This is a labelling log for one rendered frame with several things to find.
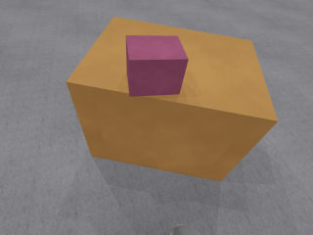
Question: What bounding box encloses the carton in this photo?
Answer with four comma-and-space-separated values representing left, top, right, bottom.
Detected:
125, 35, 189, 97

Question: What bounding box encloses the pedestal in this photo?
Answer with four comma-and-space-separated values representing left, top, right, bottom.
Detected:
66, 17, 278, 182

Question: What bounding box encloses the right robot thigh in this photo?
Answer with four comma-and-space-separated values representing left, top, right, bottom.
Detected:
168, 225, 200, 235

